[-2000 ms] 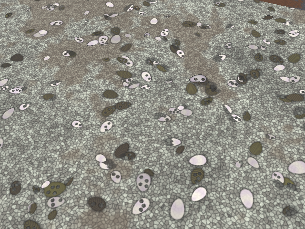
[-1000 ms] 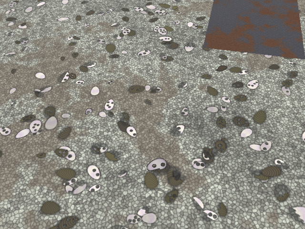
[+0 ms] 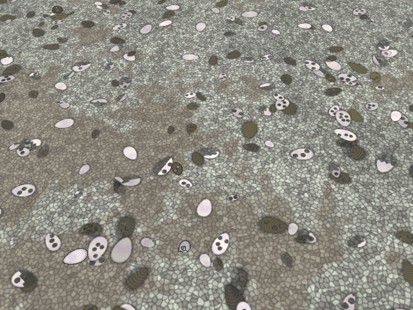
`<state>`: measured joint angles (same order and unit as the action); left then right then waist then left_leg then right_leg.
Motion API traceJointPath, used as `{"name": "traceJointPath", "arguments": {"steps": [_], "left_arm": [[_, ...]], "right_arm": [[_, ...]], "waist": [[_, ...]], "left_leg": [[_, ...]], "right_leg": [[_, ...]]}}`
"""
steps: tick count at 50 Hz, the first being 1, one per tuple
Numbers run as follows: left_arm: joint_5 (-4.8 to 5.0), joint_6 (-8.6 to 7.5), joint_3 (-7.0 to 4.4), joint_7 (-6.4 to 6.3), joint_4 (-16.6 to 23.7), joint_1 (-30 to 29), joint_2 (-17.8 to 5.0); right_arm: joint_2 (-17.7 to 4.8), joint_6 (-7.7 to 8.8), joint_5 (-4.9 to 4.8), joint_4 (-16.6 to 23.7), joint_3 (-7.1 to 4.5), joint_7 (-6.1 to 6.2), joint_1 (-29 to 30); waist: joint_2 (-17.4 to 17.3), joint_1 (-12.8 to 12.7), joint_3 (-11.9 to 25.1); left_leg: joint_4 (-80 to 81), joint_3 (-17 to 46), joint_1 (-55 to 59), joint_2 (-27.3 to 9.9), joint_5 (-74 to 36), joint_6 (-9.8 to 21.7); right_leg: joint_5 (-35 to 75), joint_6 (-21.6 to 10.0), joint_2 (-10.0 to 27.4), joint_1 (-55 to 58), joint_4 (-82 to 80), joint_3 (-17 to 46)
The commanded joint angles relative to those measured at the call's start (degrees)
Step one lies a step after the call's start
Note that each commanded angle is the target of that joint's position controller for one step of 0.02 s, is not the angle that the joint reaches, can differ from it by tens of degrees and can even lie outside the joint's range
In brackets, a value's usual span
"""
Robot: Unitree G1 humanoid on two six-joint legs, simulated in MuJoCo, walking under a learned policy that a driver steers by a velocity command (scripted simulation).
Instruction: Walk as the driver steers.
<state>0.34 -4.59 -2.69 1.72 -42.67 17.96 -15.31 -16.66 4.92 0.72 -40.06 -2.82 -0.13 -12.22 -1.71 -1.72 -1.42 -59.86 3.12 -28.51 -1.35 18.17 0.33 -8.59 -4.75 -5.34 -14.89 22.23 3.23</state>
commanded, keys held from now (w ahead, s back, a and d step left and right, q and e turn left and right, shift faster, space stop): w+e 1.00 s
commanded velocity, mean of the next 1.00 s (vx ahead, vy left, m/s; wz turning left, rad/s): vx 0.50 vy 0.00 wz -0.54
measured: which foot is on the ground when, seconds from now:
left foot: up 0.00-0.30, down 0.32-0.82, up 0.84-1.00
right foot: down 0.00-0.32, up 0.34-0.80, down 0.82-1.00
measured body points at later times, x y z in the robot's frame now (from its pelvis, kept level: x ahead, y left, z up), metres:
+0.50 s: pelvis +0.27 +0.03 +0.00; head +0.29 +0.03 +0.45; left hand +0.45 +0.27 -0.11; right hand +0.31 -0.27 -0.10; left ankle +0.30 +0.13 -0.74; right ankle +0.21 -0.10 -0.66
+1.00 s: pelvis +0.49 -0.14 +0.00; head +0.52 -0.17 +0.44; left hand +0.75 +0.02 -0.10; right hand +0.46 -0.45 -0.11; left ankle +0.58 +0.01 -0.66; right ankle +0.48 -0.21 -0.74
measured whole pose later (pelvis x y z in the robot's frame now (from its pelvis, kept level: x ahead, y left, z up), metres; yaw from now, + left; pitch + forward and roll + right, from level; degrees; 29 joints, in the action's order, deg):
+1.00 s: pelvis +0.49 -0.14 +0.00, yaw -35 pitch +1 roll +0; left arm 0.3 -2.2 -3.5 1.4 -36.7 15.3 -16.9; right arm -18.0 6.1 0.2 -41.6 -2.5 -0.4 -10.0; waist -1.2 -0.8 -3.5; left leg -63.6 2.9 -30.6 -4.7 19.5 -1.4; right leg -9.3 -5.7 -5.9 -17.2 25.3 1.9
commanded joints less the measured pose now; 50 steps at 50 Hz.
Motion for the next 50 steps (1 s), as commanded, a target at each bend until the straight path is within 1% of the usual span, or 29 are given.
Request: {"name": "traceJointPath", "arguments": {"steps": [1,6,10,13,14,15,16,17,18,19,20,21,22,24,26,29,32,36,38,39,40,41,42,43,44,45,46,48,50], "left_arm": [[0.46,-0.52,-2.27,-1.14,3.6,-0.5,-8.8],[1.02,0.73,-2.91,-2.6,1.9,3.2,-10.2],[1.41,1.78,-2.97,-3.02,0.7,6.2,-9.8],[1.37,2.48,-3.34,-3.29,0.9,5.1,-10.1],[1.36,2.62,-3.21,-3.25,1.3,3.9,-9.5],[1.0,2.5,-2.63,-3.02,2.1,2.7,-7.7],[-0.11,2.24,-1.53,-2.88,3.5,2.7,-4.6],[1.4,1.7,-0.43,-2.85,4.8,11.3,-1.6],[2.16,1.68,-1.44,-3.03,3.3,10.7,-7.6],[1.74,1.95,-2.29,-2.95,3.7,4.3,-10.4],[1.14,2.19,-2.41,-2.95,4.2,1.4,-9.8],[0.6,2.21,-2.55,-2.73,5.0,-0.5,-9.1],[0.85,2.41,-2.56,-2.3,5.4,-0.7,-8.0],[1.27,2.91,-2.05,-1.83,6.2,-1.1,-5.5],[0.92,3.11,-1.71,-1.59,7.6,-3.3,-4.7],[0.9,2.77,-1.28,-0.82,8.5,-6.3,-4.3],[0.89,2.13,-0.73,0.27,10.0,-12.1,-3.5],[1.12,2.23,-0.83,1.49,12.9,-17.5,-4.2],[0.8,2.52,-1.65,1.76,13.6,-16.4,-5.8],[0.59,2.79,-2.5,1.69,13.1,-13.1,-7.4],[0.68,3.02,-3.98,1.37,11.2,-5.0,-9.7],[0.89,3.55,-5.94,0.36,8.6,5.4,-13.5],[1.56,3.33,-7.06,-0.31,8.6,5.3,-21.0],[1.28,2.55,-5.75,-0.18,10.4,7.8,-16.9],[0.54,1.81,-4.64,0.06,9.6,6.0,-13.6],[0.62,1.42,-4.21,-0.03,9.5,2.8,-12.3],[0.5,1.39,-3.61,-0.16,10.0,-1.2,-10.7],[-0.49,1.3,-2.97,-0.49,11.2,-5.2,-9.2],[-0.14,0.99,-3.08,-0.98,10.5,-5.3,-9.6]], "right_arm": [[-4.2,0.63,0.3,4.5,-1.33,0.36,1.6],[-2.4,1.05,-0.3,6.2,-0.56,-0.05,11.4],[-3.3,1.97,-0.99,7.5,-0.88,-0.91,16.5],[-5.2,2.69,-1.35,7.2,-1.83,-1.01,14.5],[-6.1,2.89,-1.3,6.1,-2.44,-0.74,10.5],[-7.8,3.04,-0.72,5.0,-3.3,-0.28,4.4],[-11.2,2.89,-0.12,4.2,-4.22,0.3,-5.0],[-14.7,1.96,0.13,2.0,-4.98,-0.01,-8.7],[-9.4,1.61,-1.08,2.5,-4.05,-0.24,-7.3],[-5.9,1.4,-1.15,2.8,-3.12,-0.07,-5.0],[-5.1,1.15,-0.66,2.8,-2.62,-0.14,-2.4],[-4.0,1.0,-0.43,2.3,-2.25,-0.2,-0.8],[-3.4,1.07,0.01,1.9,-1.95,-0.15,0.0],[-3.8,1.51,-0.32,0.9,-2.19,-0.25,0.1],[-5.5,1.82,-0.54,-0.3,-2.74,-0.21,-0.2],[-7.3,1.6,-0.48,-1.5,-3.17,-0.07,-0.2],[-8.7,1.07,-0.88,-2.8,-3.29,0.17,-1.8],[-10.8,-0.08,-1.98,-4.7,-3.81,0.27,-5.0],[-12.4,-0.86,-2.36,-4.9,-4.24,0.55,-5.1],[-13.3,-1.3,-2.51,-4.8,-4.5,0.83,-5.0],[-13.3,-1.72,-2.66,-4.6,-4.38,1.13,-4.4],[-11.5,-1.58,-1.83,-3.9,-3.56,1.47,-5.1],[-3.0,-0.35,0.94,-0.3,-0.58,0.47,-11.2],[-6.6,1.78,-0.52,0.2,-0.74,-0.35,-6.4],[-9.8,2.8,-2.93,1.9,-1.74,-0.82,-0.2],[-8.8,3.35,-2.74,2.5,-1.21,-0.62,1.3],[-8.7,3.34,-1.33,1.9,-1.32,-0.2,1.3],[-9.1,2.09,-0.27,1.4,-1.83,-0.13,-0.6],[-7.4,1.02,0.16,1.1,-1.48,-0.05,-0.9]], "waist": [[6.4,1.3,3.0],[6.7,-1.8,1.3],[6.9,-3.1,1.0],[8.8,-0.9,1.1],[8.9,1.4,2.6],[8.0,4.5,7.2],[1.3,8.1,15.5],[-16.9,4.1,20.6],[-11.4,5.0,15.6],[-5.5,6.4,8.2],[-1.9,5.4,4.2],[-2.0,4.4,1.5],[-3.5,3.2,0.6],[-4.7,2.5,0.2],[-3.5,2.4,-0.3],[-2.1,3.0,-0.2],[-1.2,5.2,-1.3],[-1.4,6.2,-2.7],[-2.9,4.3,-0.9],[-3.8,2.0,1.6],[-3.0,-2.8,5.8],[0.3,-7.5,11.1],[17.3,-1.2,16.7],[12.2,-5.2,26.4],[8.6,-6.2,17.7],[5.1,-3.9,11.7],[2.6,-1.3,7.7],[4.4,2.3,5.3],[4.1,3.2,4.2]], "left_leg": [[7.6,0.8,-8.2,-1.6,-3.1,-2.3],[24.4,0.9,-3.5,1.0,-18.5,-4.1],[30.8,1.8,0.2,3.0,-19.9,-3.3],[34.2,2.1,5.3,3.1,-14.9,-1.4],[36.7,1.3,11.2,2.9,-15.5,0.0],[36.5,2.9,21.9,-0.3,-15.5,2.3],[35.1,12.8,37.0,-10.4,-12.3,6.1],[39.1,37.7,51.4,-22.6,-3.2,15.7],[41.5,41.1,47.7,-22.9,8.4,15.1],[42.6,31.7,40.6,-19.7,6.9,12.5],[43.9,24.4,33.9,-17.1,0.0,11.0],[45.4,19.7,29.2,-15.0,-5.4,10.5],[46.8,15.3,25.7,-13.3,-8.9,9.8],[49.3,10.1,22.8,-12.5,-12.9,10.2],[50.9,6.4,22.2,-13.1,-17.2,11.3],[51.3,-0.1,23.3,-12.3,-22.9,10.7],[51.1,-5.5,24.1,-11.4,-24.3,9.1],[48.7,-8.5,30.3,-13.7,-28.3,7.5],[42.7,-10.8,32.9,-14.2,-44.0,6.2],[36.5,-12.0,33.2,-13.9,-53.5,5.5],[25.8,-13.9,30.2,-12.5,-57.2,4.1],[10.4,-14.3,18.4,-10.5,-46.8,1.9],[-11.8,-12.3,-9.2,-0.1,8.2,-1.9],[-19.9,1.3,-15.7,2.7,16.2,-1.5],[-19.6,2.5,-20.4,-0.2,10.6,-0.4],[-14.7,2.0,-19.0,-2.4,5.7,0.2],[-9.7,1.8,-15.4,-4.2,3.0,-0.3],[-5.0,2.0,-8.1,-5.4,0.4,-1.4],[-0.6,0.7,-6.2,-4.9,-1.4,-3.1]], "right_leg": [[10.2,-10.5,14.1,8.0,-10.1,17.7],[8.7,-7.7,11.3,3.9,-9.3,14.7],[6.3,-6.8,12.1,6.0,-5.8,18.6],[7.4,-5.6,13.1,8.4,-1.8,22.5],[9.9,-4.5,11.8,7.5,1.3,22.1],[11.8,-2.8,9.2,4.5,8.9,19.8],[1.6,-0.7,5.4,-3.4,24.8,14.5],[-26.0,2.5,-1.3,-22.6,40.7,7.7],[-24.5,3.3,4.3,-29.6,48.0,7.9],[-18.9,3.8,6.1,-30.7,49.6,6.9],[-14.9,4.4,7.8,-29.0,48.8,5.3],[-12.3,4.7,9.1,-28.2,46.7,5.0],[-10.7,4.7,10.5,-26.0,45.4,4.6],[-9.1,5.0,11.5,-25.0,43.4,3.0],[-6.2,5.8,12.2,-26.5,39.8,2.6],[2.6,5.9,12.4,-26.3,31.5,1.7],[10.2,4.9,11.3,-23.3,21.8,-1.2],[6.9,2.6,9.9,-22.7,15.2,-3.9],[0.9,0.4,6.9,-18.1,13.8,-6.8],[-1.9,-1.0,4.6,-12.6,13.4,-8.5],[0.4,-3.0,2.2,-1.3,10.2,-9.4],[2.3,-5.6,4.1,16.3,9.2,-3.6],[-3.0,-16.3,20.6,38.3,6.8,27.9],[-12.9,-20.0,25.3,41.8,-2.9,45.5],[-10.5,-16.4,23.2,36.4,-4.5,37.1],[-6.2,-14.4,20.7,27.7,-4.7,30.3],[0.3,-13.0,18.6,19.2,-5.2,25.0],[8.5,-12.6,16.0,9.0,-7.6,20.2],[13.1,-13.0,14.9,3.8,-8.8,16.9]]}}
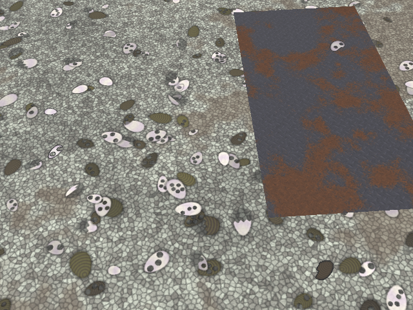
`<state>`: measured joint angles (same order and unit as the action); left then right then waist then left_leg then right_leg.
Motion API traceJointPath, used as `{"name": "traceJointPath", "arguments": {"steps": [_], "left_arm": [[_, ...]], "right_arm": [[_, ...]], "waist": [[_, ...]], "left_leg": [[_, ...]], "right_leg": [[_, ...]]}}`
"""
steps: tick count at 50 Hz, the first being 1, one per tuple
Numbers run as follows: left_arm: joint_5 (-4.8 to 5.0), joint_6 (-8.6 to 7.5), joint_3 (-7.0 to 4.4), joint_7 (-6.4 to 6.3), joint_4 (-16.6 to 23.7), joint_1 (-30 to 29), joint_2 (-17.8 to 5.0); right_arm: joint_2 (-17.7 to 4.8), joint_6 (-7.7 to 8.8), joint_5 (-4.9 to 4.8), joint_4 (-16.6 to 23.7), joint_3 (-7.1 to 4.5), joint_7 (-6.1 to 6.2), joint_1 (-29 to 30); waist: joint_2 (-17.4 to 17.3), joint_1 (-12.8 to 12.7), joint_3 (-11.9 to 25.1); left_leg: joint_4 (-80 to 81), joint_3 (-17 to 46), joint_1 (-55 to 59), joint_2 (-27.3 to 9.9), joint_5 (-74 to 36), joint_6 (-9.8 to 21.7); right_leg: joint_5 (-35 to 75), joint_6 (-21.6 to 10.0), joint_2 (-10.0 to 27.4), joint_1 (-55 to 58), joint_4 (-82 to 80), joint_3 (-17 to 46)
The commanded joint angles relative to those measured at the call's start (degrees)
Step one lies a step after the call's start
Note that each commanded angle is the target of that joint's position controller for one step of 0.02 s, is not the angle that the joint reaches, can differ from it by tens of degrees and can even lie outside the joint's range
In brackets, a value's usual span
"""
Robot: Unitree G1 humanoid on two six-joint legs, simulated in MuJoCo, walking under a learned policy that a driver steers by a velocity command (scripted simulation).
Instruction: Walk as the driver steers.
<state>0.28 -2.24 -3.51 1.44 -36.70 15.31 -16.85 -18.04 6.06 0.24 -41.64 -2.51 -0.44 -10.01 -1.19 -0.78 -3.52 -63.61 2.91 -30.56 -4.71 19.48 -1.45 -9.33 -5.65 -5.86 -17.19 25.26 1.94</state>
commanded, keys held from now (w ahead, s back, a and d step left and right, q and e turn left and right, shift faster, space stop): w+e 1.00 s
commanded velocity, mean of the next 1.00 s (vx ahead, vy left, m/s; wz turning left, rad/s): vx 0.50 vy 0.00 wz -0.60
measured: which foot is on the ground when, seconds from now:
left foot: up 0.00-0.28, down 0.30-0.80, up 0.82-1.00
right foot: down 0.00-0.30, up 0.32-0.78, down 0.80-1.00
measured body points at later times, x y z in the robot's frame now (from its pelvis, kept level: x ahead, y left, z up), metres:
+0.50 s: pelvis +0.28 +0.05 +0.00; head +0.30 +0.05 +0.45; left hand +0.48 +0.28 -0.10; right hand +0.29 -0.25 -0.10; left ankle +0.31 +0.15 -0.74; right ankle +0.24 -0.09 -0.66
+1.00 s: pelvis +0.50 -0.12 +0.00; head +0.53 -0.15 +0.45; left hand +0.75 +0.05 -0.09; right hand +0.47 -0.43 -0.10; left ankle +0.61 +0.03 -0.66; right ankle +0.49 -0.19 -0.74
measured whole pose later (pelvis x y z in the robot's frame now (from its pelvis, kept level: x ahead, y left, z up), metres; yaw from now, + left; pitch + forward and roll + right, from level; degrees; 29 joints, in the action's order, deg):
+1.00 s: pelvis +0.50 -0.12 +0.00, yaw -36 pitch +1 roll +0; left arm 0.5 -2.4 -3.7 1.4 -37.1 16.4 -16.6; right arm -18.5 5.8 0.3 -41.9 -2.7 -0.4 -8.9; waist -1.6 -1.0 -3.8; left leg -62.7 3.2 -31.4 -5.4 17.6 -1.5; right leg -9.3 -5.9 -6.1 -15.5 24.1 2.4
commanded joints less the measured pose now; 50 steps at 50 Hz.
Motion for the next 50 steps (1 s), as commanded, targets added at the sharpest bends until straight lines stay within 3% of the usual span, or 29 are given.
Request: {"name": "traceJointPath", "arguments": {"steps": [1,5,9,12,13,14,15,16,17,18,19,20,21,23,27,31,35,36,38,39,40,41,42,43,44,45,46,47,50], "left_arm": [[0.03,-1.4,-2.43,-1.08,4.0,-2.1,-8.6],[0.64,-0.9,-2.85,-2.1,2.0,1.0,-9.8],[1.28,-0.47,-3.05,-2.27,-0.2,4.9,-10.0],[1.14,0.0,-3.05,-2.43,-0.7,4.9,-9.5],[1.09,0.23,-2.87,-2.41,-0.6,4.3,-8.7],[0.87,0.22,-2.16,-2.32,-0.4,4.3,-6.7],[0.12,0.07,-0.82,-2.15,0.4,5.0,-3.0],[1.84,-0.44,0.09,-2.16,2.3,12.3,-0.5],[2.37,-0.47,-0.92,-2.42,0.9,11.7,-6.6],[1.95,-0.12,-1.88,-2.42,1.2,5.6,-9.6],[1.28,0.2,-1.99,-2.54,1.7,2.6,-9.3],[0.76,0.21,-2.11,-2.37,2.3,0.7,-8.6],[1.05,0.39,-2.12,-1.99,2.5,0.8,-7.5],[1.5,0.93,-1.73,-1.61,2.7,0.9,-5.1],[0.98,1.23,-1.04,-1.21,4.4,-2.9,-3.2],[1.03,0.44,-0.42,0.23,5.4,-8.9,-2.1],[1.28,0.36,-0.28,1.62,7.6,-14.5,-2.2],[1.21,0.41,-0.53,1.87,8.1,-14.8,-2.7],[0.76,0.78,-1.67,1.94,8.1,-11.9,-4.9],[0.69,1.02,-2.81,1.79,6.8,-6.3,-6.8],[0.89,1.34,-4.66,1.1,4.1,3.6,-9.8],[1.38,2.02,-6.14,-0.2,2.3,11.2,-14.6],[1.47,1.07,-6.03,-0.01,4.0,7.9,-19.2],[1.26,0.09,-4.63,0.44,4.5,9.0,-13.5],[0.84,-0.75,-3.8,0.51,3.8,6.9,-11.3],[0.91,-1.11,-3.32,0.45,3.9,3.6,-10.1],[0.55,-1.15,-2.89,0.3,4.4,0.2,-8.8],[-0.13,-1.19,-2.4,0.06,5.1,-1.8,-7.7],[0.17,-1.61,-2.43,-0.82,4.1,-1.7,-8.0]], "right_arm": [[-5.2,-0.44,0.81,3.1,-1.51,0.36,-1.8],[-2.6,-0.37,0.61,5.2,-0.32,-0.09,7.5],[-4.2,0.34,-0.56,6.8,-0.76,-0.9,12.4],[-6.2,0.93,-0.78,6.7,-1.84,-1.12,10.4],[-6.5,1.14,-0.76,5.8,-2.31,-0.97,7.1],[-7.8,1.36,-0.28,4.8,-3.1,-0.59,2.1],[-10.7,1.52,0.61,4.2,-3.95,-0.09,-5.9],[-15.4,0.63,1.14,2.2,-5.12,-0.27,-10.8],[-10.3,0.37,-0.29,2.8,-4.18,-0.66,-10.0],[-6.9,0.06,-0.43,3.3,-3.25,-0.39,-7.7],[-5.7,-0.28,0.11,3.6,-2.73,-0.27,-5.1],[-4.4,-0.5,0.35,3.1,-2.33,-0.15,-3.5],[-3.7,-0.41,0.67,2.7,-2.0,0.06,-2.8],[-3.4,0.04,0.27,1.8,-2.1,0.17,-2.8],[-6.2,0.26,0.11,-0.2,-3.09,0.31,-3.8],[-7.7,-0.46,-0.2,-1.5,-3.28,0.6,-4.2],[-9.7,-1.54,-1.23,-3.4,-3.83,0.67,-7.1],[-10.3,-1.89,-1.56,-3.6,-4.04,0.7,-7.2],[-12.2,-2.6,-2.14,-3.6,-4.64,1.06,-6.9],[-12.8,-3.06,-2.37,-3.4,-4.83,1.28,-6.5],[-11.7,-3.24,-2.35,-3.1,-4.36,1.55,-6.1],[-7.2,-2.92,0.01,-1.9,-2.7,1.5,-8.2],[-1.5,-1.25,1.02,1.7,-0.57,0.7,-11.8],[-7.6,0.46,-1.28,2.2,-1.75,-0.01,-4.2],[-8.7,1.43,-2.72,3.8,-2.0,-0.32,-0.5],[-7.8,1.86,-1.77,3.1,-1.73,0.07,-0.4],[-7.9,1.8,-0.37,2.6,-2.0,0.38,-0.9],[-8.0,1.2,-0.01,2.3,-2.22,0.27,-2.0],[-6.0,-0.41,0.74,2.2,-1.89,0.3,-1.9]], "waist": [[3.4,2.0,5.4],[4.7,-1.4,3.1],[5.7,-3.1,2.8],[7.9,-1.4,3.2],[8.5,0.4,4.0],[7.9,2.9,7.1],[1.6,6.0,14.6],[-17.3,2.9,21.1],[-12.5,4.1,17.5],[-7.3,5.6,10.7],[-3.8,4.8,7.2],[-3.5,4.0,4.3],[-5.0,2.8,3.4],[-6.0,2.2,2.9],[-3.4,2.4,1.9],[-2.6,4.4,0.6],[-2.4,5.6,-1.4],[-2.6,5.1,-1.3],[-4.4,2.2,1.7],[-4.4,-1.3,5.0],[-2.8,-6.6,10.1],[6.9,-8.0,15.2],[17.5,-1.2,22.4],[9.2,-6.3,22.8],[7.8,-5.6,14.3],[2.8,-2.9,10.1],[2.3,-0.7,7.7],[3.5,1.1,7.0],[3.6,2.1,5.7]], "left_leg": [[6.2,0.4,-4.0,-1.1,-5.1,-2.1],[23.7,0.0,-0.3,1.9,-20.9,-3.0],[32.2,1.6,3.4,4.1,-23.7,-2.1],[34.8,2.3,6.7,4.4,-16.7,0.0],[36.7,1.4,11.0,4.7,-15.7,1.2],[37.8,1.7,19.4,3.2,-15.2,2.9],[37.3,10.6,33.2,-6.3,-12.2,6.5],[43.4,37.6,49.6,-18.8,2.4,15.9],[46.6,43.3,47.9,-19.5,15.7,15.6],[47.2,34.1,41.7,-17.0,13.9,13.1],[47.7,26.3,35.5,-14.5,5.9,11.5],[48.7,20.7,30.8,-12.3,-0.9,11.2],[50.1,16.1,27.5,-10.6,-5.3,10.5],[52.4,10.3,25.2,-9.5,-10.1,11.0],[54.6,3.0,26.5,-10.7,-19.3,12.6],[54.8,-5.6,27.4,-9.0,-23.6,10.7],[53.6,-9.4,31.9,-10.8,-26.8,9.3],[52.0,-10.4,33.4,-11.2,-31.4,8.8],[44.2,-12.7,35.7,-11.3,-50.8,7.7],[35.7,-14.0,35.0,-10.6,-58.2,6.9],[23.2,-15.5,28.8,-8.6,-56.4,5.1],[4.5,-15.3,12.6,-5.4,-26.6,2.6],[-12.4,-6.0,-8.9,6.5,15.9,0.1],[-16.0,2.6,-14.8,4.3,13.0,1.0],[-13.4,1.8,-17.7,2.1,7.1,2.1],[-8.6,1.9,-14.5,-0.2,2.4,2.2],[-4.0,1.9,-10.7,-1.6,-0.2,1.6],[-2.3,2.3,-7.2,-2.5,-2.1,1.2],[3.8,0.7,-4.7,-1.8,-5.3,-1.6]], "right_leg": [[14.5,-11.9,14.6,4.0,-12.2,16.5],[7.8,-8.3,10.8,0.4,-11.6,12.6],[1.5,-6.7,12.2,3.1,-8.5,17.3],[1.0,-5.3,13.7,7.2,-3.3,22.2],[1.7,-4.4,12.8,7.1,-0.8,22.5],[3.0,-2.6,10.1,5.5,5.1,20.8],[-4.1,-0.3,6.5,-0.8,20.8,15.9],[-25.2,3.5,-0.7,-20.5,39.2,8.0],[-23.6,4.5,4.0,-27.8,47.1,9.2],[-18.3,5.0,5.9,-29.4,49.1,8.3],[-14.3,5.4,7.7,-27.6,48.3,6.5],[-11.5,5.5,9.2,-26.5,45.8,6.4],[-9.8,5.5,10.6,-24.0,44.1,6.1],[-8.5,5.7,11.5,-22.4,41.7,4.5],[-1.9,6.6,12.5,-25.5,33.6,3.8],[9.1,6.0,11.7,-22.3,20.8,0.4],[8.1,3.9,10.5,-20.4,13.1,-2.8],[5.8,3.0,9.8,-19.4,11.9,-3.7],[-0.2,0.5,6.1,-12.7,10.9,-6.8],[-1.3,-1.2,3.7,-5.1,9.5,-8.2],[2.3,-3.5,1.7,9.5,6.2,-7.7],[3.6,-7.2,11.3,27.2,6.0,7.3],[-11.5,-18.1,23.8,40.4,-2.7,41.6],[-15.8,-16.4,24.2,39.6,-8.3,43.4],[-11.3,-14.1,22.6,32.9,-9.0,35.4],[-4.8,-12.3,20.0,24.6,-8.9,29.0],[1.8,-11.2,17.8,17.8,-9.4,24.4],[5.8,-10.9,16.4,13.6,-10.7,21.9],[13.6,-11.7,14.7,6.7,-12.5,17.4]]}}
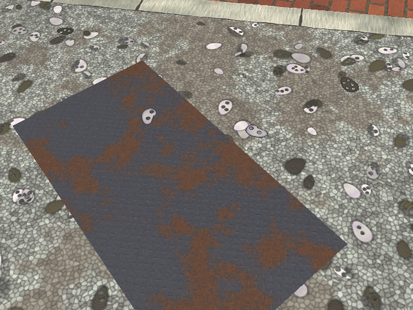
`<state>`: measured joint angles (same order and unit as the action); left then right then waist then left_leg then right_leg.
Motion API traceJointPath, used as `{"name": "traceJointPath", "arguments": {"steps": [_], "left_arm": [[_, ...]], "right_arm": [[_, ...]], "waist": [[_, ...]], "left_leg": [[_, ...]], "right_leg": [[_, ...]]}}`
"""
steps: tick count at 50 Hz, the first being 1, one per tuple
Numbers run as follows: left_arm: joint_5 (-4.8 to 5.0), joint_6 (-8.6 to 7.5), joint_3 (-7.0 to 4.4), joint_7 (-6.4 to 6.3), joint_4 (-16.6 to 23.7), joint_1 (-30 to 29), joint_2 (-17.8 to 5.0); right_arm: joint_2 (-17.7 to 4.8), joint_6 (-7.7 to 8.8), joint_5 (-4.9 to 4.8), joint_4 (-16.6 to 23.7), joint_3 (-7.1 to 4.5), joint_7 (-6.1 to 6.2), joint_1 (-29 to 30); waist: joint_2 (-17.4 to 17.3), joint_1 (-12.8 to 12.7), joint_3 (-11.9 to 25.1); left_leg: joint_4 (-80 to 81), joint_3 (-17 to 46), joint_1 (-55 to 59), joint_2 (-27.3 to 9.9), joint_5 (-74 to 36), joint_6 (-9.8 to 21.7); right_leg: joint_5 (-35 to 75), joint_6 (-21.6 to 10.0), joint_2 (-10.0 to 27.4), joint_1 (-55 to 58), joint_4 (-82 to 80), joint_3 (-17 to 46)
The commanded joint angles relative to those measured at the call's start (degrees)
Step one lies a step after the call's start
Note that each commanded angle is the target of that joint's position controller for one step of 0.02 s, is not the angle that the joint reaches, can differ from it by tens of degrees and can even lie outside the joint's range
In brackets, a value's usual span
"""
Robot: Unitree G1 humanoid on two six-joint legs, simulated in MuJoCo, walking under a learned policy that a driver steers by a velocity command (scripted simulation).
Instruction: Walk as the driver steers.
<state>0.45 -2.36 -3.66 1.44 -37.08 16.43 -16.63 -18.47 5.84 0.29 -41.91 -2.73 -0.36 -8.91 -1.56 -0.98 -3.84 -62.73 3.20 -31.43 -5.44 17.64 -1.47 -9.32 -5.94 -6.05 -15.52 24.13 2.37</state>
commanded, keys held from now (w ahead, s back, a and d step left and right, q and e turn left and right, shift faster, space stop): w+e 0.62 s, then w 0.28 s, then no key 0.10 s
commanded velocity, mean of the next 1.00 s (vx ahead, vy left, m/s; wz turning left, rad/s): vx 0.49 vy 0.00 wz -0.48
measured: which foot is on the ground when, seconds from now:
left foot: up 0.00-0.28, down 0.30-0.82, up 0.84-1.00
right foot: down 0.00-0.30, up 0.32-0.80, down 0.82-1.00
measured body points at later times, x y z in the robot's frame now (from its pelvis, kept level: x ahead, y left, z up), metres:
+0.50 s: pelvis +0.29 +0.04 +0.00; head +0.31 +0.04 +0.45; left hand +0.49 +0.28 -0.10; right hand +0.30 -0.25 -0.10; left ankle +0.33 +0.14 -0.74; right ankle +0.24 -0.09 -0.66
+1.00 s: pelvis +0.51 -0.12 +0.00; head +0.54 -0.14 +0.45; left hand +0.75 +0.07 -0.10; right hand +0.48 -0.42 -0.12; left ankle +0.57 +0.03 -0.66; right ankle +0.50 -0.20 -0.74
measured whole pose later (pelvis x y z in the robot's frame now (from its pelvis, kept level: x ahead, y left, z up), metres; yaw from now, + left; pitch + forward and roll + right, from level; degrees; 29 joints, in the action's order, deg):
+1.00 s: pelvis +0.51 -0.12 +0.00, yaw -28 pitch +1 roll +0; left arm -0.2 -3.1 -3.1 1.4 -40.3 14.0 -15.4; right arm -18.4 4.7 -0.8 -46.4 -2.6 -0.6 -11.9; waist -2.2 -0.4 -3.4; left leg -63.7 0.5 -29.7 -6.0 20.3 -1.0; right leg -9.4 -4.2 -3.7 -14.6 23.0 -1.3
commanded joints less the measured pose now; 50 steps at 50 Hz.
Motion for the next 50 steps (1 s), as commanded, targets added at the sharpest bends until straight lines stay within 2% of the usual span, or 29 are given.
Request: {"name": "traceJointPath", "arguments": {"steps": [1,6,9,12,14,15,16,17,18,19,20,21,23,25,27,31,34,36,38,39,40,41,42,43,44,45,46,48,50], "left_arm": [[0.01,-1.46,-2.43,-1.26,3.9,-2.0,-8.9],[0.62,-0.77,-2.78,-2.39,1.1,2.3,-10.0],[1.12,-0.45,-2.85,-2.49,-0.6,4.8,-9.9],[1.05,0.16,-2.92,-2.8,-1.3,4.7,-9.5],[0.8,0.5,-2.32,-2.65,-1.0,3.6,-7.6],[0.1,0.38,-1.06,-2.38,-0.2,3.7,-4.3],[1.47,-0.04,0.1,-2.35,0.7,12.1,-0.5],[2.06,-0.25,-0.41,-2.57,0.3,12.1,-5.4],[1.94,-0.01,-1.61,-2.63,0.5,5.7,-9.5],[1.28,0.33,-1.83,-2.76,1.4,1.6,-9.9],[0.57,0.35,-1.94,-2.6,2.1,-0.7,-9.2],[0.74,0.5,-2.01,-2.26,2.2,-0.4,-8.0],[1.36,1.1,-1.66,-1.88,2.0,0.4,-5.4],[1.02,1.48,-1.23,-1.74,3.1,-1.7,-3.9],[0.77,1.44,-0.96,-1.47,3.9,-3.7,-3.4],[0.85,0.62,-0.42,-0.03,4.9,-9.4,-2.5],[0.87,0.19,0.29,0.87,6.6,-14.8,-1.2],[0.87,0.05,0.16,1.29,7.6,-16.6,-1.9],[0.32,0.0,-0.67,1.44,7.8,-15.3,-3.8],[-0.01,0.09,-1.65,1.33,6.7,-10.8,-5.5],[0.04,0.25,-3.2,0.89,3.9,-1.9,-8.0],[0.13,0.79,-4.69,-0.07,1.6,7.9,-12.0],[0.5,0.58,-5.28,-0.43,1.1,8.0,-18.2],[0.49,0.06,-3.77,-0.29,2.0,9.2,-12.5],[0.06,-0.64,-2.87,-0.08,1.3,6.4,-10.5],[0.22,-1.04,-2.39,-0.08,1.0,2.9,-9.0],[-0.14,-1.23,-1.73,-0.02,1.2,-1.0,-7.1],[-1.07,-1.75,-1.14,-0.12,1.4,-4.4,-5.4],[-0.83,-2.38,-1.29,-0.4,0.2,-5.4,-6.1]], "right_arm": [[-4.8,-0.44,0.81,3.1,-1.45,0.3,-1.1],[-2.3,-0.03,0.21,5.9,-0.27,-0.47,10.0],[-3.7,0.57,-0.58,7.1,-0.7,-1.12,12.9],[-5.6,1.14,-0.74,6.9,-1.64,-1.41,10.8],[-7.2,1.59,-0.35,5.0,-2.87,-0.86,2.6],[-9.8,1.83,0.64,4.3,-3.68,-0.41,-5.4],[-14.4,1.04,1.17,2.6,-4.91,-0.33,-11.7],[-10.5,0.63,-0.49,2.4,-4.22,-0.82,-12.3],[-6.6,0.36,-0.6,3.2,-3.18,-0.55,-9.4],[-5.3,-0.09,0.0,3.5,-2.62,-0.35,-6.2],[-4.1,-0.3,0.31,3.1,-2.17,-0.27,-4.3],[-3.2,-0.15,0.68,2.7,-1.83,-0.07,-3.5],[-2.6,0.27,0.22,1.8,-1.84,0.01,-3.2],[-4.1,0.68,-0.14,0.7,-2.4,0.02,-3.9],[-5.6,0.65,-0.05,-0.1,-2.91,0.08,-4.5],[-7.0,-0.06,-0.26,-1.3,-3.12,0.38,-4.9],[-8.1,-0.77,-1.05,-3.3,-3.23,0.23,-8.8],[-9.2,-1.39,-1.8,-4.5,-3.48,0.01,-10.2],[-10.8,-2.05,-2.4,-5.2,-3.81,0.14,-10.2],[-11.4,-2.42,-2.57,-5.4,-3.86,0.32,-9.8],[-10.6,-2.72,-2.49,-5.5,-3.34,0.62,-9.6],[-8.1,-2.41,-1.02,-4.4,-2.09,0.88,-9.8],[-0.2,-1.28,0.38,-2.0,0.7,-0.05,-16.6],[-5.5,0.1,-1.51,-3.2,-0.5,-0.5,-11.8],[-7.9,0.78,-3.42,-0.8,-1.3,-0.72,-5.5],[-6.9,1.14,-3.01,-0.4,-0.98,-0.39,-3.7],[-6.7,1.0,-1.64,-0.9,-1.17,-0.08,-3.2],[-5.7,-0.39,-1.01,-2.2,-1.28,-0.12,-6.7],[-3.7,-1.68,-0.5,-2.9,-0.94,0.05,-8.3]], "waist": [[3.8,2.0,5.1],[5.4,-2.3,2.8],[6.0,-3.2,2.5],[8.1,-1.6,2.9],[8.5,2.7,6.5],[4.2,6.2,14.2],[-13.1,3.8,23.3],[-13.9,4.5,21.9],[-7.4,6.1,13.6],[-3.4,5.4,8.6],[-2.6,4.4,4.8],[-4.4,3.0,3.7],[-5.7,2.1,3.1],[-4.3,2.2,2.2],[-3.1,2.5,2.1],[-2.2,4.3,1.0],[-1.2,6.1,-0.7],[-1.5,5.7,-1.6],[-3.0,3.3,0.2],[-3.6,0.0,3.5],[-2.9,-4.8,8.5],[1.1,-8.8,14.9],[16.4,-2.4,22.8],[9.7,-6.4,26.7],[8.6,-6.5,17.1],[5.9,-4.3,12.2],[4.9,-2.1,8.4],[5.4,1.6,7.3],[4.2,3.4,6.6]], "left_leg": [[6.2,0.1,-4.3,-0.5,-6.1,-2.3],[26.8,-0.4,0.9,3.7,-22.7,-3.1],[31.9,1.2,2.8,4.8,-23.2,-2.1],[34.3,2.1,5.4,5.0,-16.1,0.1],[37.4,0.5,17.4,4.9,-14.5,2.8],[35.8,7.4,31.8,-2.9,-12.6,6.3],[39.2,32.3,53.1,-16.7,-1.8,16.0],[44.6,44.1,52.8,-19.5,14.3,16.4],[46.3,36.0,45.5,-16.7,16.2,13.7],[46.8,27.6,38.0,-14.4,9.1,11.8],[48.1,21.5,31.9,-12.1,2.0,11.5],[49.3,16.8,28.2,-10.3,-2.6,10.8],[51.7,10.3,25.4,-8.5,-7.4,10.9],[53.5,6.6,25.1,-9.5,-12.0,12.1],[54.3,3.2,26.5,-10.1,-16.2,12.8],[54.4,-5.8,27.7,-8.2,-21.3,10.9],[54.6,-7.9,29.5,-9.1,-21.7,10.6],[53.6,-8.2,32.8,-10.7,-25.2,10.4],[48.2,-9.5,35.8,-11.5,-41.1,9.6],[41.4,-11.0,35.8,-10.8,-50.5,8.6],[30.9,-13.3,31.8,-8.8,-53.5,7.0],[15.0,-13.7,18.4,-6.6,-37.7,4.8],[-6.2,-10.7,-4.4,3.8,12.1,1.2],[-13.1,0.2,-9.2,4.0,16.5,1.6],[-13.7,0.1,-13.6,1.7,12.0,2.4],[-9.9,-0.4,-12.6,-0.8,6.8,2.8],[-6.2,-0.7,-9.8,-2.0,3.9,2.1],[-3.1,-0.3,-2.2,-2.9,1.8,0.7],[1.2,-1.4,0.6,-2.0,0.1,-1.0]], "right_leg": [[14.2,-11.1,14.1,3.6,-11.6,15.5],[6.9,-7.0,10.5,0.3,-10.5,12.7],[3.4,-6.2,12.2,3.3,-7.6,16.9],[4.4,-5.1,14.0,8.0,-2.3,21.7],[9.1,-2.8,11.0,6.9,5.3,20.9],[4.3,-0.7,7.7,1.2,19.6,17.1],[-20.5,4.1,-0.9,-19.1,39.5,8.8],[-24.3,4.9,3.0,-28.0,48.7,9.1],[-19.0,5.3,5.5,-30.2,51.2,8.8],[-14.8,5.6,7.5,-28.8,50.4,6.3],[-12.1,5.6,9.0,-27.4,47.8,6.0],[-10.1,5.5,10.6,-24.7,45.7,6.0],[-8.9,5.5,11.6,-22.5,43.0,4.3],[-6.8,5.9,12.3,-24.5,39.5,3.8],[-2.4,6.4,12.8,-26.3,35.0,3.7],[9.0,6.0,12.1,-23.5,22.4,0.4],[9.7,4.8,10.7,-20.8,15.0,-1.7],[6.1,3.4,9.6,-20.1,11.8,-2.4],[0.6,1.3,7.0,-15.1,9.4,-4.6],[0.0,-0.1,5.0,-7.7,7.5,-6.0],[3.8,-1.8,2.9,5.8,4.4,-6.9],[6.3,-4.3,9.4,24.0,6.6,2.4],[-3.4,-14.8,25.4,41.3,2.1,33.3],[-7.7,-15.4,27.6,40.3,-4.3,40.7],[-2.8,-12.6,25.2,33.6,-5.4,30.9],[2.6,-10.7,22.6,25.7,-5.9,23.9],[12.5,-9.7,20.8,18.3,-6.9,18.5],[26.0,-9.4,19.0,9.9,-9.1,12.6],[34.8,-9.8,18.4,5.5,-10.6,7.8]]}}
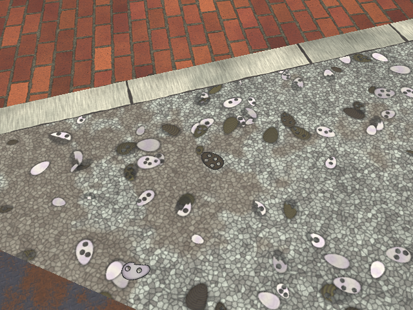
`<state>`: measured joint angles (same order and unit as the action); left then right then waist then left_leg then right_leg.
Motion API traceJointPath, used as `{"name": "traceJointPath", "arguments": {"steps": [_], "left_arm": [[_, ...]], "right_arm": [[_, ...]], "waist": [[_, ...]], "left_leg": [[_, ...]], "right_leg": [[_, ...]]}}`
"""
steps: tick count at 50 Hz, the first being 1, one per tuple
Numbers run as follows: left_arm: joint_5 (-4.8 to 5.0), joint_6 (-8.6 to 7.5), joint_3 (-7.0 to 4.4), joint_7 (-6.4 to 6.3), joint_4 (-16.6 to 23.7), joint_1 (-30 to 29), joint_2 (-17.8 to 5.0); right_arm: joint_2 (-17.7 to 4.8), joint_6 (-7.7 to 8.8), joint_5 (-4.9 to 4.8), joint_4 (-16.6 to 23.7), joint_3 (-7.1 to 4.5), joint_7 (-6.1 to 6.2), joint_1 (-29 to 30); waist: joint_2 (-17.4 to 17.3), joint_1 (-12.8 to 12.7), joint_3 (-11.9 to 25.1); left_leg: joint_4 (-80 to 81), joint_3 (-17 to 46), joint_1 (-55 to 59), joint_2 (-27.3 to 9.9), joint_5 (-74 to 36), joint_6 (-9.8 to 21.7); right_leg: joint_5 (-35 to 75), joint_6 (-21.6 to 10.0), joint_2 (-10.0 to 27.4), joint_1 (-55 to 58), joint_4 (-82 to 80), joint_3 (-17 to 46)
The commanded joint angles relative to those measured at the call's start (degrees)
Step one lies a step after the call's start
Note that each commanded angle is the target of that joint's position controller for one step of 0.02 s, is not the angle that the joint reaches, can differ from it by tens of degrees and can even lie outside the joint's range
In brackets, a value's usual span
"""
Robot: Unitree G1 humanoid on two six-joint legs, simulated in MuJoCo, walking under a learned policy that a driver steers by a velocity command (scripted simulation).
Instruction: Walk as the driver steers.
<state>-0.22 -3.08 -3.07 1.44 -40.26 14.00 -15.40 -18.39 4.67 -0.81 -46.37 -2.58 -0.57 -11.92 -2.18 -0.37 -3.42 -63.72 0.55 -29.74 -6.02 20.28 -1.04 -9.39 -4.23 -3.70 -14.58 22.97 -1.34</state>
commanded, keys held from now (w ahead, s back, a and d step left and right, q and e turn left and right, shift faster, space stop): no key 1.00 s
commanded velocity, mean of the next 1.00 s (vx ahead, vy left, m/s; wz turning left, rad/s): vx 0.08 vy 0.00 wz -0.03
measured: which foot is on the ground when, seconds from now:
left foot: up 0.00-0.22, down 0.24-1.00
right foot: down 0.00-0.26, up 0.28-0.48, down 0.50-1.00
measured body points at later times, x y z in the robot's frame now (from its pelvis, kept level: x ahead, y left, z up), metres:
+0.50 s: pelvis +0.15 +0.03 -0.01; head +0.18 +0.03 +0.44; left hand +0.24 +0.30 -0.14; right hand +0.29 -0.22 -0.13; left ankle +0.24 +0.13 -0.74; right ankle +0.14 -0.12 -0.74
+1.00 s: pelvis +0.20 +0.00 -0.01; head +0.21 +0.00 +0.44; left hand +0.24 +0.26 -0.15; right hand +0.31 -0.26 -0.14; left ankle +0.24 +0.13 -0.74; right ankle +0.15 -0.12 -0.74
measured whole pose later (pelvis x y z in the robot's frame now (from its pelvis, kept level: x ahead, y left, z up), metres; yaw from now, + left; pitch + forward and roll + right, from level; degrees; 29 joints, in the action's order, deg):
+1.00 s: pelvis +0.20 +0.00 -0.01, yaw +0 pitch -1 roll +0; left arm -0.1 -0.3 -1.2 -1.6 -61.1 12.3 -12.4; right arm -14.4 -1.1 0.0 -57.6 -1.9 1.6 -6.3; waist -0.4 -0.1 -2.2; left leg -28.6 0.2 -15.3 -1.0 12.0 -1.0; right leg -20.4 -0.1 0.0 -6.2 27.8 0.7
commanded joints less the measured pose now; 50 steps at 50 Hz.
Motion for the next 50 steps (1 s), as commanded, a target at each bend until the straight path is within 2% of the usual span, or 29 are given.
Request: {"name": "traceJointPath", "arguments": {"steps": [1,4,7,10,11,12,13,14,15,16,17,18,19,20,22,24,25,26,27,28,29,30,33,36,43,50], "left_arm": [[-0.18,-1.77,-2.0,-0.67,2.6,-3.3,-8.0],[-0.31,-1.23,-1.95,-1.51,0.8,-3.1,-8.3],[-0.15,-0.57,-1.88,-1.81,-2.0,0.0,-9.0],[0.34,0.13,-1.71,-1.91,-4.0,-0.3,-8.9],[0.6,0.42,-1.61,-2.0,-4.5,-1.0,-8.7],[0.7,0.6,-1.35,-2.08,-5.0,-1.0,-7.9],[-0.21,0.41,-1.02,-2.18,-5.4,1.7,-6.9],[-1.24,0.02,-0.21,-2.06,-6.4,8.9,-4.5],[-0.79,0.58,0.36,-2.25,-7.9,10.1,-3.6],[0.38,1.8,-0.18,-2.35,-7.4,6.5,-6.1],[0.97,3.16,-0.61,-2.78,-6.9,3.8,-7.0],[0.87,4.52,-0.9,-3.23,-7.1,2.4,-7.1],[0.57,5.54,-1.06,-3.59,-7.2,1.9,-6.9],[0.47,6.02,-1.02,-3.88,-7.7,2.1,-6.3],[0.3,5.82,-0.7,-4.01,-9.9,4.2,-4.4],[-0.33,5.36,-0.66,-3.52,-12.1,5.7,-3.5],[-1.08,5.29,-0.65,-3.35,-12.0,4.4,-4.0],[-1.39,5.2,-0.73,-3.49,-11.0,2.5,-5.6],[-0.61,5.0,-1.35,-3.55,-11.8,1.2,-8.2],[-0.42,4.32,-0.89,-3.48,-11.9,-0.5,-6.2],[-0.67,3.6,-0.51,-3.51,-12.3,-1.3,-5.0],[-0.68,2.94,-0.5,-3.47,-12.7,-1.8,-5.2],[-0.17,1.65,-0.3,-3.26,-14.5,-0.1,-5.1],[0.06,1.8,-0.07,-3.29,-16.1,1.2,-4.9],[0.15,2.31,0.38,-3.26,-18.5,1.2,-4.5],[0.07,2.53,0.75,-3.19,-20.3,1.0,-3.8]], "right_arm": [[-3.0,-0.89,0.93,1.9,-0.87,0.44,-4.3],[-1.2,-0.95,1.36,2.8,0.08,0.19,0.6],[-1.9,-0.62,0.98,3.6,0.01,-0.53,4.7],[-3.8,-0.42,1.51,4.0,-0.62,-1.01,5.7],[-4.3,-0.34,1.82,3.5,-0.93,-1.06,4.3],[-4.8,-0.23,2.2,2.4,-1.28,-0.94,1.9],[-7.8,-0.11,2.59,2.4,-1.93,-0.44,0.7],[-9.7,-0.39,3.22,2.8,-2.02,-0.02,0.6],[-4.4,-1.38,2.92,2.3,-0.82,0.08,-0.6],[-1.8,-1.94,2.08,1.5,0.14,-0.24,-0.9],[-2.1,-2.28,1.61,1.2,0.26,-0.51,0.7],[-2.8,-2.53,1.47,1.5,0.18,-0.57,3.1],[-4.0,-2.71,1.64,1.8,-0.18,-0.42,6.1],[-4.1,-3.01,1.93,2.0,-0.3,-0.13,8.6],[-3.5,-3.65,2.13,1.8,-0.28,0.43,10.8],[-2.9,-3.99,1.2,0.8,-0.17,0.91,10.3],[-1.9,-3.89,1.04,-0.1,0.2,0.92,8.8],[-1.5,-3.78,1.4,-0.7,0.41,0.78,7.8],[-1.7,-3.79,1.61,-0.4,0.12,0.74,7.5],[-1.6,-3.7,2.13,-0.7,0.24,0.92,8.5],[-1.2,-3.62,1.94,-1.1,0.2,1.1,8.2],[-0.9,-3.66,1.7,-1.8,0.22,1.38,7.4],[-1.2,-3.74,1.42,-3.4,0.06,1.57,6.1],[-1.1,-4.02,1.11,-4.5,-0.02,1.5,6.3],[-1.7,-4.9,0.87,-7.3,-0.27,1.95,6.1],[-1.9,-5.39,0.77,-9.5,-0.43,2.49,6.1]], "waist": [[4.9,2.9,5.5],[6.0,1.3,5.1],[6.0,-0.9,6.2],[6.5,-0.3,5.9],[6.1,0.9,6.2],[5.2,2.2,7.1],[1.4,1.5,9.2],[-6.5,-1.8,15.7],[-10.3,0.3,20.0],[-9.0,1.5,18.3],[-6.1,1.3,15.1],[-4.5,0.9,11.9],[-4.9,0.0,9.4],[-6.1,-0.9,8.0],[-6.8,-2.0,8.0],[-5.5,-2.8,9.0],[-3.9,-2.2,8.3],[-1.5,-1.0,6.2],[4.5,1.4,3.5],[5.4,1.0,2.6],[6.1,1.5,2.8],[6.4,1.7,2.9],[4.9,1.1,4.2],[4.0,0.5,4.6],[2.5,0.2,4.6],[2.6,0.3,4.1]], "left_leg": [[5.6,0.8,-0.9,-1.0,-4.8,-2.1],[19.4,-0.4,2.5,0.6,-16.8,-2.1],[27.5,0.1,5.3,2.6,-24.7,-1.2],[31.6,1.0,5.7,3.2,-21.1,1.0],[34.3,0.7,8.0,3.7,-21.6,1.9],[37.9,0.0,12.6,4.3,-26.6,3.0],[38.1,3.5,19.3,0.4,-48.4,4.7],[34.2,11.3,32.6,-8.0,-63.8,11.2],[36.3,18.6,35.6,-13.2,-60.5,17.6],[39.9,21.8,32.5,-13.7,-47.7,18.4],[42.5,22.4,29.2,-12.8,-33.9,16.9],[44.9,21.2,24.9,-11.9,-23.6,15.6],[47.0,19.8,20.0,-10.7,-15.5,14.0],[48.6,17.8,16.2,-8.9,-9.9,12.5],[49.1,12.4,11.4,-5.4,-6.3,10.4],[48.0,8.7,9.3,-3.1,-0.4,8.5],[47.8,7.6,8.2,-1.9,4.5,6.2],[46.4,6.4,7.5,-0.4,7.5,3.9],[45.1,2.6,11.5,2.9,4.6,2.1],[42.1,1.9,16.1,3.5,-0.2,1.4],[40.5,1.5,18.3,3.6,-4.2,1.8],[39.3,1.4,19.4,3.5,-7.7,2.3],[37.7,0.9,20.0,3.7,-16.9,3.1],[36.9,0.6,20.4,3.8,-21.1,2.9],[36.3,0.5,21.4,3.9,-24.3,2.5],[36.5,0.5,22.1,3.8,-24.0,2.2]], "right_leg": [[37.1,-11.3,15.4,3.1,-9.8,9.3],[37.0,-8.7,11.7,1.6,-9.3,3.3],[33.1,-7.6,12.6,5.0,-8.2,4.1],[30.1,-6.4,14.4,8.6,-3.6,6.5],[28.3,-5.4,14.1,9.0,-0.8,6.9],[26.4,-3.8,12.2,8.6,3.0,6.5],[21.0,-0.9,8.3,6.7,8.3,4.8],[2.2,2.4,4.4,-1.0,16.7,3.9],[-20.2,5.2,2.3,-4.9,24.3,4.5],[-30.3,6.2,3.0,-7.5,28.6,6.2],[-30.2,6.7,4.2,-9.6,30.5,6.9],[-27.9,7.1,5.2,-10.2,30.7,6.7],[-24.7,7.4,6.2,-8.8,28.2,6.7],[-22.1,7.5,6.6,-6.2,24.1,6.2],[-13.5,7.0,5.7,1.3,15.1,4.0],[-2.1,5.7,4.3,8.0,6.0,1.7],[-0.1,4.7,5.3,9.1,3.6,2.7],[-2.1,3.2,8.5,7.4,0.6,6.1],[-12.7,1.7,8.1,-0.8,0.5,6.4],[-16.3,1.8,7.7,-5.0,-1.5,6.5],[-14.9,2.5,7.8,-5.9,-2.6,6.6],[-11.6,3.1,7.7,-5.6,-2.7,6.5],[-2.0,3.7,7.3,-1.7,-0.8,5.6],[2.9,3.5,6.8,0.3,0.2,5.0],[8.5,3.3,6.4,2.4,0.6,4.3],[8.6,3.3,6.0,3.0,-0.1,3.7]]}}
